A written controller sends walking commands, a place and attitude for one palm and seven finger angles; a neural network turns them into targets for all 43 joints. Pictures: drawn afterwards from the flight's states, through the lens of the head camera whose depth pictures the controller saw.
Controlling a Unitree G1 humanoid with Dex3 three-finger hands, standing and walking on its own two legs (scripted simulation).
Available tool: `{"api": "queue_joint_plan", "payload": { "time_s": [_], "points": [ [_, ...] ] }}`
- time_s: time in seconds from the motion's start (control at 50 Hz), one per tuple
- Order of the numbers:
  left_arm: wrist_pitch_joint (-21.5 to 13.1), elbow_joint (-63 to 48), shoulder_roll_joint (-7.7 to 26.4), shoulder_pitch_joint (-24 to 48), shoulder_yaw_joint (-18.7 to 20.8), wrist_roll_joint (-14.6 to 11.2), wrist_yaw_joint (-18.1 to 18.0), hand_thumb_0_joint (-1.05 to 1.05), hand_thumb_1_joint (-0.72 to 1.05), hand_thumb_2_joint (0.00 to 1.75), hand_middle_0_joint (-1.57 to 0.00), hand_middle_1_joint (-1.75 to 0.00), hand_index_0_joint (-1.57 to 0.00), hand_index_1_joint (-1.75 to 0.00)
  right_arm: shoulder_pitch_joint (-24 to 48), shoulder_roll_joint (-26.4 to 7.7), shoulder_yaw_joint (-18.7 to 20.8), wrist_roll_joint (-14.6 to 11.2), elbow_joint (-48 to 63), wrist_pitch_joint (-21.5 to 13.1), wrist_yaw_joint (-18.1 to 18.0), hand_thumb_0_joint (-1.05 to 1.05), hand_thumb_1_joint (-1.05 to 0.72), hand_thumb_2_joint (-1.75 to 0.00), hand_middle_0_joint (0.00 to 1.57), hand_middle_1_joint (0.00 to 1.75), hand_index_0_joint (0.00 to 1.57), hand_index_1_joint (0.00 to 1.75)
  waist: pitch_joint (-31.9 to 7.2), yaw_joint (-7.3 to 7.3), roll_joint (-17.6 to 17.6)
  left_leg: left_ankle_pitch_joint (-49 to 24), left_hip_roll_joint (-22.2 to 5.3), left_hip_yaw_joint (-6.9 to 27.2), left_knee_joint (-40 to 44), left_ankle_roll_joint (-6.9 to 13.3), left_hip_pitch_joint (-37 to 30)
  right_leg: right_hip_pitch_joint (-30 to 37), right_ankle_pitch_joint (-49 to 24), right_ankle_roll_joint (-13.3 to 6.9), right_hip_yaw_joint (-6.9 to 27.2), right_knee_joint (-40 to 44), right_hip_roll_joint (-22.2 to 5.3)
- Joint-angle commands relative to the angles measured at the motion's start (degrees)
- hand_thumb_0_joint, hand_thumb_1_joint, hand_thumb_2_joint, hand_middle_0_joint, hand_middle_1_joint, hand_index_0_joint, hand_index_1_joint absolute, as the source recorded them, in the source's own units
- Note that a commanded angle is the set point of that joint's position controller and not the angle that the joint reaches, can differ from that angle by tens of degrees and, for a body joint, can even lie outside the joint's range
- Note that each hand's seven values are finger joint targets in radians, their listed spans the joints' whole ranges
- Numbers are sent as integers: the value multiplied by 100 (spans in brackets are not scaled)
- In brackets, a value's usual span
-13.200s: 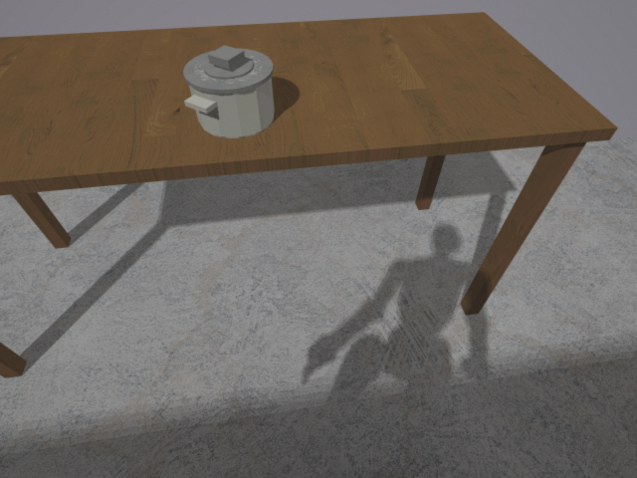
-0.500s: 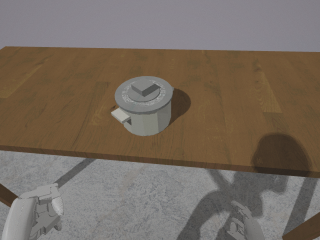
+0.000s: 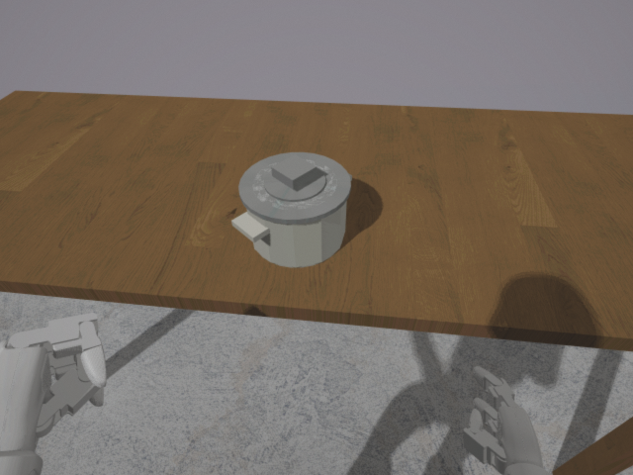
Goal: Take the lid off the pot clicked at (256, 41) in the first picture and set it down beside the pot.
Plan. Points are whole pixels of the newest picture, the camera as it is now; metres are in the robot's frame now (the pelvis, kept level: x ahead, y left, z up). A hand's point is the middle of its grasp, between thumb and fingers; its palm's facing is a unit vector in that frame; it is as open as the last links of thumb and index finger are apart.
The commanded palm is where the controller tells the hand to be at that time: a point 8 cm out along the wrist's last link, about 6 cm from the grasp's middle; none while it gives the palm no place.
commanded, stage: raise the hand higher, near the body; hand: left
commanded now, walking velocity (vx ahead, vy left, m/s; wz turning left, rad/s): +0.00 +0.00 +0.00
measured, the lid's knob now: (294, 171) +0.49 +0.10 +0.15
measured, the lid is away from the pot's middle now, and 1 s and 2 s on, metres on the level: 0.00 0.00 0.00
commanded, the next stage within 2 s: reach forward and open the fingers in 0.24 s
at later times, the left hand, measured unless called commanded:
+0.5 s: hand (73, 319) +0.19 +0.26 +0.18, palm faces +0.34 -0.39 -0.86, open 3.0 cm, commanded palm +0.14 +0.29 +0.21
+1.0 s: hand (64, 287) +0.22 +0.28 +0.19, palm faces -0.05 +0.03 -1.00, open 5.8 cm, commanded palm +0.19 +0.27 +0.25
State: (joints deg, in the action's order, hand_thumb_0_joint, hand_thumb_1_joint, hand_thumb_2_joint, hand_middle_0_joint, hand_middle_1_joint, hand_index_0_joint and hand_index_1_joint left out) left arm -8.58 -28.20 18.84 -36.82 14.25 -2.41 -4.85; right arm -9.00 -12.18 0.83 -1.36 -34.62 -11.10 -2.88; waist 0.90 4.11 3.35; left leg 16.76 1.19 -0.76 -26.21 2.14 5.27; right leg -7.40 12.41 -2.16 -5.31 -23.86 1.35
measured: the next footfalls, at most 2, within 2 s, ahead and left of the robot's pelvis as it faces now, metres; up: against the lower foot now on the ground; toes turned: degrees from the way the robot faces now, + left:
none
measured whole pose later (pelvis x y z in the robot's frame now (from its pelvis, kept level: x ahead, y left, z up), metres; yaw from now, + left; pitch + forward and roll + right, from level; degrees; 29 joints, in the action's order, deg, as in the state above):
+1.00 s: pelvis -0.02 +0.02 +0.00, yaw +1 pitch -1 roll +0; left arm 6.7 -23.9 44.7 -5.6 8.8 38.0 19.9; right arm -7.0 -17.0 -1.9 -3.5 -30.8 2.2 0.8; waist 0.0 5.3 8.1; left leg 14.0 4.0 -0.5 -26.4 4.1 11.8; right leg -14.2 10.8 -0.4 -5.6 -25.6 -1.6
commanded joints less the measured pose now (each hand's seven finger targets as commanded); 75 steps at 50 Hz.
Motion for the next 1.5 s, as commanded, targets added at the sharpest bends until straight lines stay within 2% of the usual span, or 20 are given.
{"api": "queue_joint_plan", "payload": {
  "time_s": [0.0, 0.16, 0.22, 0.28, 0.32, 0.34, 0.36, 0.38, 0.42, 0.46, 0.56, 0.6, 0.74, 0.8, 0.9, 1.1, 1.12, 1.28, 1.38, 1.48],
  "points": [
    [-404, -1244, 748, 448, 619, -32, -54, 0, 90, 90, -130, -150, -130, -150, 725, -454, 80, -3, 926, -317, 45, 0, -90, -90, 20, 30, 20, 30, -58, -67, -3, -1063, -215, 219, 463, -25, 233, -68, -398, 115, 354, 438, -288],
    [-449, -1579, 942, 742, 866, -66, -68, 0, 90, 90, -130, -150, -130, -150, 671, -497, 29, 18, 948, -354, 104, 0, -90, -90, 20, 30, 20, 30, -277, 0, 168, -1232, -288, 357, 515, -110, 247, 127, -519, 68, 314, 238, -252],
    [-442, -1344, 952, 801, 1000, -95, -67, 0, 90, 90, -130, -150, -130, -150, 701, -478, 39, 5, 905, -298, 115, 0, -90, -90, 20, 30, 20, 30, -131, -9, -228, -1116, -305, 366, 555, -111, 381, 70, -420, 67, 294, 235, -240],
    [-501, -1771, 1108, 1164, 1093, -103, -76, 0, 90, 90, -130, -150, -130, -150, 712, -573, 27, -16, 930, -337, 144, 0, -90, -90, 20, 30, 20, 30, -168, -32, 240, -986, -331, 443, 553, -162, 360, 28, -351, 47, 337, 151, -223],
    [-545, -1755, 1088, 1112, 1126, -99, -109, 0, 90, 90, -130, -150, -130, -150, 662, -526, 20, 10, 895, -378, 134, 0, -90, -90, 20, 30, 20, 30, -330, 10, 164, -1212, -349, 479, 581, -191, 315, 134, -459, 39, 277, 107, -242],
    [102, -1834, 2340, 1073, 889, 2232, -305, 0, 87, 92, -129, -146, -129, -146, 750, -990, -26, 164, 1073, 60, 200, 0, -90, -90, 20, 30, 20, 30, -388, 203, 591, -1282, -234, 293, 504, -266, 1095, -270, -487, 71, 408, -208, -147],
    [429, -2331, 1815, 1303, 737, 2252, -398, 0, 84, 94, -129, -143, -129, -143, 864, -760, -2, 126, 1424, 309, 261, 0, -90, -90, 20, 30, 20, 30, -356, 147, 767, -1361, -233, 240, 511, -359, 1175, -280, -409, -6, 194, -294, -197],
    [569, -2455, 1872, 1517, 724, 2221, -445, 0, 81, 96, -128, -139, -128, -139, 972, -790, -4, 75, 1491, 383, 283, 0, -90, -90, 20, 30, 20, 30, -300, 113, 779, -1352, -241, 237, 425, -351, 1266, -269, -411, -27, 229, -375, -191],
    [920, -1904, 2072, 1112, 746, 3147, -404, 0, 75, 100, -127, -132, -127, -132, 830, -807, 38, 122, 1468, 666, 377, 0, -90, -90, 20, 30, 20, 30, -339, 236, 434, -1169, -255, 266, 454, -321, 1338, -368, -176, -58, 232, -433, -117],
    [1273, -1868, 2578, 1032, 947, 3637, -256, 0, 69, 105, -125, -125, -125, -125, 971, -936, 30, 79, 1591, 1044, 410, 0, -90, -90, 20, 30, 20, 30, -678, 279, 150, -1369, -208, 194, 330, -244, 1257, -185, -393, -53, 387, -374, -116],
    [1620, -1468, 3259, 1626, 948, 4250, 400, 0, 54, 115, -121, -107, -121, -107, 1058, -1013, 36, -102, 1580, 1375, 423, 0, -90, -90, 20, 30, 20, 30, -1200, 189, 10, -1648, -253, 356, 210, -149, 989, -206, -584, 69, 457, -307, -234],
    [1630, -1477, 3424, 1762, 937, 4190, 755, 0, 47, 119, -120, -100, -120, -100, 1131, -1006, 39, -187, 1604, 1353, 431, 0, -90, -90, 20, 30, 20, 30, -1443, 179, 19, -1921, -231, 344, 145, -111, 887, -78, -858, 118, 434, -297, -259],
    [1558, -905, 3882, 2911, 842, 4028, 1631, 0, 22, 134, -112, -76, -112, -76, 967, -1035, 9, -219, 1359, 1136, 342, 0, -90, -90, 20, 30, 20, 30, -1132, 51, -184, -1951, -149, 501, 289, -12, 703, -164, -946, 206, 297, -15, -279],
    [1503, -1057, 4116, 3806, 768, 4123, 1903, 0, 11, 140, -109, -65, -109, -65, 1011, -1000, -39, -227, 1372, 1048, 327, 0, -90, -90, 20, 30, 20, 30, -1416, 46, 296, -2200, -91, 521, 257, 1, 468, -48, -1046, 173, 318, -30, -298],
    [1541, -407, 4034, 4177, 585, 4122, 2260, 0, -6, 151, -102, -47, -102, -47, 1004, -1009, -72, -228, 1354, 1024, 357, 0, -90, -90, 20, 30, 20, 30, -1250, 41, 162, -2031, -23, 478, 348, -2, 497, -84, -932, 148, 276, 54, -242],
    [1482, 89, 4244, 5558, 488, 4191, 2570, 0, -38, 172, -90, -12, -90, -12, 1105, -1017, -115, -253, 1396, 968, 386, 0, -90, -90, 20, 30, 20, 30, -1471, 66, 171, -1458, -4, 468, 507, 5, 565, 29, -462, 113, 321, 48, -242],
    [1496, 479, 4282, 5582, 534, 4227, 2566, 0, -41, 174, -89, -8, -89, -8, 1009, -1009, -97, -254, 1351, 977, 358, 0, -90, -90, 20, 30, 20, 30, -1225, 63, -50, -1320, -24, 430, 528, 22, 658, -86, -316, 132, 290, 75, -237],
    [1539, 643, 3866, 6085, 81, 4196, 2634, 0, -40, 172, -88, -8, -88, -8, 1147, -1029, -72, -354, 1499, 880, 396, 0, -90, -90, 20, 30, 20, 30, -1236, -51, 191, -878, -18, 426, 437, 23, 494, -307, -44, 86, 400, -3, -201],
    [1551, 912, 4630, 6938, 568, 4407, 2579, 0, -40, 171, -87, -8, -87, -8, 1042, -1118, -71, -335, 1391, 897, 355, 0, -90, -90, 20, 30, 20, 30, -1359, -18, 92, -918, -6, 408, 433, 33, 631, -103, -12, 53, 473, -5, -218],
    [1635, 1568, 3922, 7011, -17, 4314, 2698, 0, -40, 171, -87, -8, -87, -8, 1054, -1070, -71, -393, 1420, 905, 380, 0, -90, -90, 20, 30, 20, 30, -1216, -68, 53, -825, 13, 367, 375, 11, 688, -288, -2, 52, 463, -8, -257]
  ]
}}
